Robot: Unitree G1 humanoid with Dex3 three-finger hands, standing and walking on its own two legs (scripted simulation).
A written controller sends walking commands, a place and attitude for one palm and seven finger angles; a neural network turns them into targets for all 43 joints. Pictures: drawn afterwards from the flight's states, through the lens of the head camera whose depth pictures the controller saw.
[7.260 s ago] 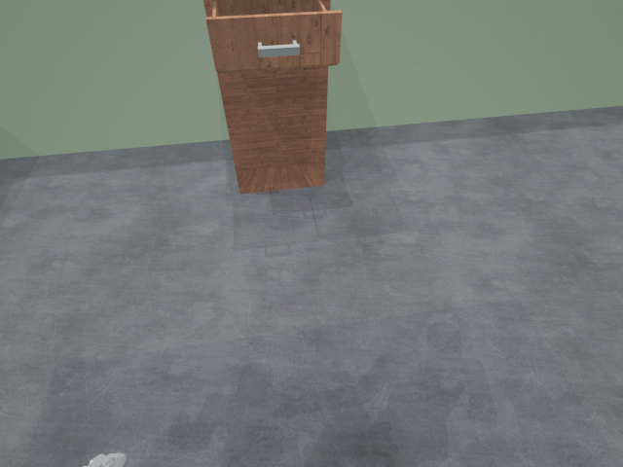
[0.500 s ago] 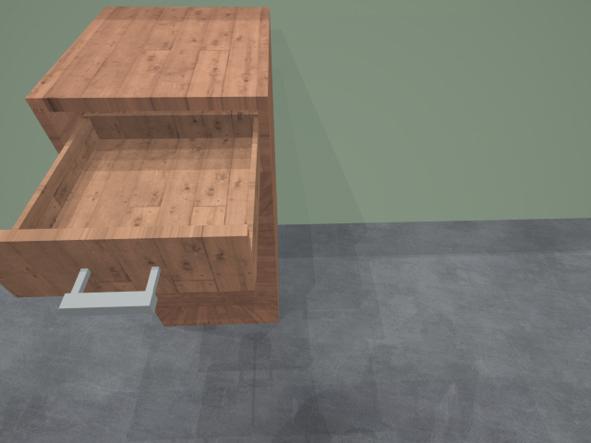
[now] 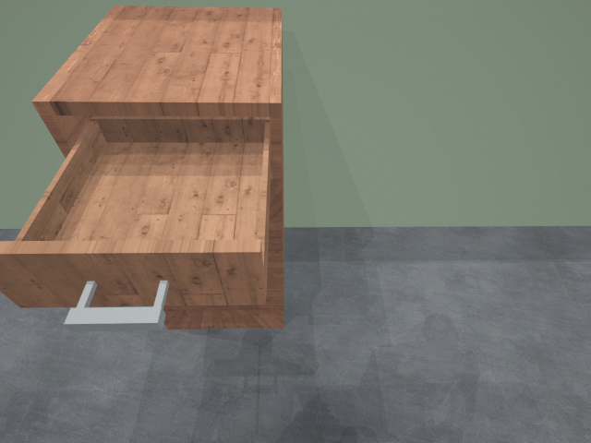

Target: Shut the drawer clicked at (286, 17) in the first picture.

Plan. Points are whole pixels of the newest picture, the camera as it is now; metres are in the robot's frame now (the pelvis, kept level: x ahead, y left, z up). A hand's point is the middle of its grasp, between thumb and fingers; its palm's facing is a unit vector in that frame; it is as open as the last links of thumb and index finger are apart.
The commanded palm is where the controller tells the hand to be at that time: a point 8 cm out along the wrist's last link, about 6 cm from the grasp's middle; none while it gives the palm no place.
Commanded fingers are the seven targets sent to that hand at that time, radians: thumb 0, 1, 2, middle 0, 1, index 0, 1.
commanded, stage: look again from close up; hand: left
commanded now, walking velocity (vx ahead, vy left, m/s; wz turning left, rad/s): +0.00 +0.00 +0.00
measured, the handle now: (121, 303) +0.27 +0.25 +0.04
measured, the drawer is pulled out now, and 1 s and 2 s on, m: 0.29 0.29 0.29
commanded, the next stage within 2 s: raise the hand and make a fist in 0.58 s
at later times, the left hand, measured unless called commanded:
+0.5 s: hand out of the picture +0.01 +0.23 -0.18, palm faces -0.01 -0.97 -0.23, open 7.3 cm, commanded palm none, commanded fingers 0.00 0.90 0.90 -0.20 -0.30 -0.20 -0.30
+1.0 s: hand (140, 432) +0.14 +0.20 -0.02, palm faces +0.10 -0.99 -0.03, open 6.8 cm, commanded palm +0.08 +0.26 -0.02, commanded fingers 0.00 0.90 0.90 -0.54 -0.67 -0.54 -0.67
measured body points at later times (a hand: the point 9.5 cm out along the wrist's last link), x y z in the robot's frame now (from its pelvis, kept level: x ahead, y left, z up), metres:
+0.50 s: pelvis -0.02 +0.04 -0.01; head -0.01 +0.04 +0.44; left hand +0.01 +0.28 -0.16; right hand +0.01 -0.20 -0.16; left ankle +0.02 +0.14 -0.74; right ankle -0.08 -0.10 -0.74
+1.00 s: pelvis -0.06 +0.01 -0.06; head -0.04 +0.02 +0.39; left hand +0.13 +0.25 -0.02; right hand +0.14 -0.24 -0.11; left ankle +0.02 +0.14 -0.74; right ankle -0.08 -0.10 -0.74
